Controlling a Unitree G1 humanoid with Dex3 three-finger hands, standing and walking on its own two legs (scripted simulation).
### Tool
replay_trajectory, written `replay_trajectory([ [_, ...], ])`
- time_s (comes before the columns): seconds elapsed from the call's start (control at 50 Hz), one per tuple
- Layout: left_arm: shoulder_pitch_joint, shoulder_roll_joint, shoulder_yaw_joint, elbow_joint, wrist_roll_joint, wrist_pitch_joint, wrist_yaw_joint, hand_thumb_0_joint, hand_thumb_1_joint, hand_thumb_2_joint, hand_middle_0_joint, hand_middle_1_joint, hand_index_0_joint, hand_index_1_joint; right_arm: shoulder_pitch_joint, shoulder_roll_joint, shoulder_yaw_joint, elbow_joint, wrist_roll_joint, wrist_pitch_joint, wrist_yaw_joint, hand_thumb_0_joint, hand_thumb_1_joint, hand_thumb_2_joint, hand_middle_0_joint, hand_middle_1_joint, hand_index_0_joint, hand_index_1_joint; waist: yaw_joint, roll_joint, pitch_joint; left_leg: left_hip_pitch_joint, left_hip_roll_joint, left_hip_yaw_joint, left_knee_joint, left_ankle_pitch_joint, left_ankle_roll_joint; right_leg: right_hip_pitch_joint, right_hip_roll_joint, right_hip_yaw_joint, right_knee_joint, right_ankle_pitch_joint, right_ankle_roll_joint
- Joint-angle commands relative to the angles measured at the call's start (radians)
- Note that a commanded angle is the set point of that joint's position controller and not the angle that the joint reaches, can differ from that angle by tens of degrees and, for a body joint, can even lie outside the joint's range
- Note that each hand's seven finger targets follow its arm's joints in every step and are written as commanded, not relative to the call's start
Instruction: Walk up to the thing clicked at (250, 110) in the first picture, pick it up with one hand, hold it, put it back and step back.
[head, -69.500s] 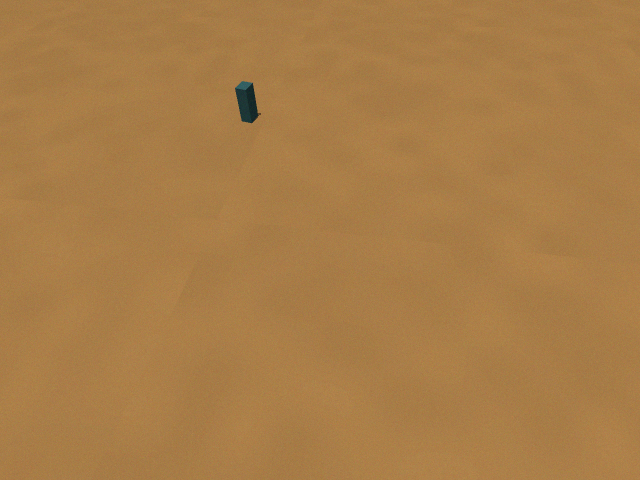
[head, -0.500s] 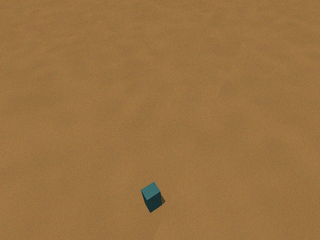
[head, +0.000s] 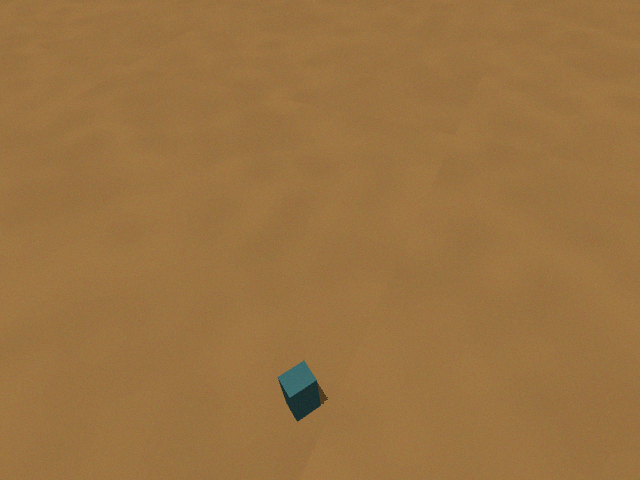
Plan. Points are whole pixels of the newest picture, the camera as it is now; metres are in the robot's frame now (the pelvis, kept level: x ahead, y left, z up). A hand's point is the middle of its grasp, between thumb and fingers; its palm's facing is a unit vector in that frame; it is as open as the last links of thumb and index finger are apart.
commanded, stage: stand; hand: left
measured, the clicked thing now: (300, 392) +0.47 +0.13 -0.68
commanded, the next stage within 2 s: step back in 0.28 s
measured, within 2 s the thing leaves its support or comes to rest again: neither
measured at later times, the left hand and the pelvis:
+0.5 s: hand out of the picture +0.07 +0.29 -0.17, palm faces -0.01 -0.92 -0.39, open 7.4 cm; pelvis -0.04 +0.03 -0.01, yaw +0 degrees
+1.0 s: hand out of the picture +0.01 +0.34 -0.18, palm faces -0.07 -0.92 -0.39, open 7.4 cm; pelvis -0.12 +0.08 -0.03, yaw -4 degrees
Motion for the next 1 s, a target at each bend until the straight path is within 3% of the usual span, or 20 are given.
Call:
replay_trajectory([
  [0.0,-0.037,0.213,0.038,-0.059,0.003,-0.017,0.016,0.000,0.900,0.900,-0.200,-0.300,-0.200,-0.300,-0.038,-0.191,-0.035,-0.057,0.003,-0.017,-0.010,0.000,-0.900,-0.900,0.200,0.300,0.200,0.300,0.001,-0.028,-0.102,-0.040,0.104,-0.068,-0.039,0.217,0.036,0.084,-0.123,0.102,-0.040,0.192,-0.011],
  [0.24,-0.033,0.215,0.039,-0.067,0.002,-0.015,0.015,0.000,0.900,0.900,-0.200,-0.300,-0.200,-0.300,-0.041,-0.198,-0.034,-0.063,0.004,-0.018,-0.011,0.000,-0.900,-0.900,0.200,0.300,0.200,0.300,0.000,-0.017,-0.082,-0.044,0.110,-0.068,-0.041,0.213,0.036,0.078,-0.122,0.100,-0.045,0.183,-0.010],
  [0.26,-0.019,0.294,0.094,-0.099,-0.017,-0.011,0.019,0.000,0.900,0.900,-0.200,-0.300,-0.200,-0.300,-0.069,-0.229,-0.053,-0.095,0.002,0.001,-0.003,0.000,-0.900,-0.900,0.200,0.300,0.200,0.300,-0.002,-0.041,0.053,-0.169,0.067,-0.053,0.083,0.310,0.065,0.025,-0.121,0.126,0.017,0.342,-0.021],
  [0.32,0.028,0.319,0.114,-0.144,-0.018,-0.006,0.027,0.000,0.900,0.900,-0.200,-0.300,-0.200,-0.300,-0.023,-0.193,-0.056,-0.137,0.013,0.014,-0.001,0.000,-0.900,-0.900,0.200,0.300,0.200,0.300,-0.005,-0.101,-0.047,-0.188,-0.019,0.031,0.299,0.159,0.047,0.062,-0.239,0.214,0.025,0.493,-0.139],
  [0.36,-0.035,0.315,0.119,-0.205,0.002,-0.005,0.032,0.000,0.900,0.900,-0.200,-0.300,-0.200,-0.300,0.004,-0.193,-0.077,-0.161,0.009,0.035,0.004,0.000,-0.900,-0.900,0.200,0.300,0.200,0.300,-0.013,-0.180,-0.091,-0.240,-0.067,0.002,0.570,-0.285,0.056,0.009,-0.359,0.310,0.000,0.449,-0.249],
  [0.38,-0.066,0.314,0.119,-0.232,0.012,-0.005,0.034,0.000,0.900,0.900,-0.200,-0.300,-0.200,-0.300,0.039,-0.200,-0.083,-0.169,0.006,0.045,0.007,0.000,-0.900,-0.900,0.200,0.300,0.200,0.300,-0.029,-0.170,-0.096,-0.237,-0.043,-0.037,0.652,-0.325,0.063,-0.047,-0.387,0.316,0.012,0.413,-0.268],
  [0.42,-0.136,0.307,0.119,-0.278,0.015,0.002,0.034,0.000,0.900,0.900,-0.200,-0.300,-0.200,-0.300,0.085,-0.211,-0.093,-0.184,0.012,0.054,0.018,0.000,-0.900,-0.900,0.200,0.300,0.200,0.300,-0.069,-0.177,-0.098,-0.196,-0.017,-0.068,0.671,-0.321,0.086,-0.144,-0.353,0.248,0.056,0.362,-0.238],
  [0.46,-0.133,0.290,0.111,-0.302,0.026,0.007,0.035,0.000,0.900,0.900,-0.200,-0.300,-0.200,-0.300,0.081,-0.211,-0.096,-0.204,0.017,0.052,0.023,0.000,-0.900,-0.900,0.200,0.300,0.200,0.300,-0.055,-0.189,-0.115,-0.232,-0.016,-0.028,0.578,-0.284,0.078,-0.094,-0.301,0.204,0.109,0.370,-0.203],
  [0.52,-0.139,0.295,0.108,-0.336,0.012,0.028,0.032,0.000,0.900,0.900,-0.200,-0.300,-0.200,-0.300,0.129,-0.194,-0.101,-0.213,0.001,0.033,0.019,0.000,-0.900,-0.900,0.200,0.300,0.200,0.300,-0.070,-0.167,-0.138,-0.194,0.001,0.032,0.167,-0.018,0.056,-0.019,-0.228,0.145,0.288,0.328,-0.116],
  [0.54,-0.105,0.264,0.101,-0.337,0.002,0.043,0.026,0.000,0.900,0.900,-0.200,-0.300,-0.200,-0.300,0.097,-0.216,-0.112,-0.214,-0.012,0.025,0.014,0.000,-0.900,-0.900,0.200,0.300,0.200,0.300,-0.048,-0.037,-0.117,-0.146,0.013,0.002,0.072,0.246,0.041,-0.072,-0.143,0.087,0.386,0.224,-0.078],
  [0.56,-0.086,0.215,0.095,-0.355,-0.013,0.052,0.027,0.000,0.900,0.900,-0.200,-0.300,-0.200,-0.300,0.087,-0.290,-0.132,-0.230,-0.032,0.022,0.009,0.000,-0.900,-0.900,0.200,0.300,0.200,0.300,-0.037,0.148,-0.106,-0.081,0.167,-0.241,0.055,0.517,0.079,-0.233,0.003,0.071,0.545,-0.020,-0.024],
  [0.58,-0.089,0.199,0.094,-0.353,-0.014,0.063,0.036,0.000,0.900,0.900,-0.200,-0.300,-0.200,-0.300,0.079,-0.339,-0.140,-0.242,-0.038,0.019,0.006,0.000,-0.900,-0.900,0.200,0.300,0.200,0.300,-0.034,0.196,-0.076,-0.044,0.246,-0.359,0.049,0.606,0.142,-0.379,0.116,0.162,0.652,-0.457,-0.021],
  [0.6,-0.052,0.224,0.099,-0.345,-0.008,0.070,0.044,0.000,0.900,0.900,-0.200,-0.300,-0.200,-0.300,0.062,-0.361,-0.138,-0.258,-0.028,0.020,0.003,0.000,-0.900,-0.900,0.200,0.300,0.200,0.300,-0.037,0.154,-0.085,-0.110,0.310,-0.370,0.074,0.622,0.218,-0.348,0.112,0.239,0.761,-0.516,-0.015],
  [0.62,-0.055,0.229,0.099,-0.334,-0.004,0.069,0.050,0.000,0.900,0.900,-0.200,-0.300,-0.200,-0.300,0.035,-0.359,-0.140,-0.275,-0.021,0.019,-0.001,0.000,-0.900,-0.900,0.200,0.300,0.200,0.300,-0.049,0.182,-0.089,-0.145,0.337,-0.422,0.049,0.536,0.252,-0.353,0.118,0.256,0.845,-0.494,-0.018],
  [0.7,0.021,0.238,0.106,-0.328,-0.014,0.067,0.040,0.000,0.900,0.900,-0.200,-0.300,-0.200,-0.300,-0.030,-0.262,-0.116,-0.305,-0.011,0.012,-0.021,0.000,-0.900,-0.900,0.200,0.300,0.200,0.300,0.013,0.110,-0.132,0.022,0.192,-0.180,0.161,0.557,0.184,-0.431,0.108,0.276,0.899,-0.291,-0.017],
  [0.82,-0.037,0.222,0.105,-0.380,-0.002,0.042,0.036,0.000,0.900,0.900,-0.200,-0.300,-0.200,-0.300,0.086,-0.249,-0.122,-0.309,-0.002,0.018,-0.030,0.000,-0.900,-0.900,0.200,0.300,0.200,0.300,-0.077,0.090,-0.110,0.146,0.233,-0.201,0.214,0.640,0.259,-0.403,0.074,0.207,0.611,-0.337,0.030],
  [0.9,0.035,0.212,0.109,-0.367,0.002,0.034,0.024,0.000,0.900,0.900,-0.200,-0.300,-0.200,-0.300,0.051,-0.269,-0.120,-0.331,0.004,0.025,-0.024,0.000,-0.900,-0.900,0.200,0.300,0.200,0.300,-0.053,0.119,-0.136,0.066,0.208,-0.170,0.237,0.533,0.229,-0.256,0.042,0.122,0.354,-0.257,-0.004],
  [0.94,0.091,0.213,0.112,-0.341,0.012,0.029,0.021,0.000,0.900,0.900,-0.200,-0.300,-0.200,-0.300,0.010,-0.274,-0.120,-0.348,0.013,0.029,-0.019,0.000,-0.900,-0.900,0.200,0.300,0.200,0.300,-0.015,0.084,-0.150,-0.044,0.188,-0.148,0.271,0.402,0.202,-0.117,0.046,0.094,0.188,-0.100,-0.028],
  [0.96,0.121,0.211,0.112,-0.328,0.015,0.026,0.020,0.000,0.900,0.900,-0.200,-0.300,-0.200,-0.300,-0.007,-0.264,-0.116,-0.353,0.017,0.031,-0.016,0.000,-0.900,-0.900,0.200,0.300,0.200,0.300,-0.001,0.069,-0.158,-0.102,0.177,-0.144,0.286,0.310,0.178,-0.059,0.034,0.116,0.132,0.006,-0.039],
  [0.98,0.133,0.254,0.121,-0.335,0.023,0.020,0.019,0.000,0.900,0.900,-0.200,-0.300,-0.200,-0.300,-0.014,-0.248,-0.112,-0.364,0.025,0.029,-0.013,0.000,-0.900,-0.900,0.200,0.300,0.200,0.300,-0.001,-0.020,-0.181,-0.211,0.132,-0.112,0.334,0.184,0.139,0.007,-0.045,0.244,0.168,0.121,-0.077],
])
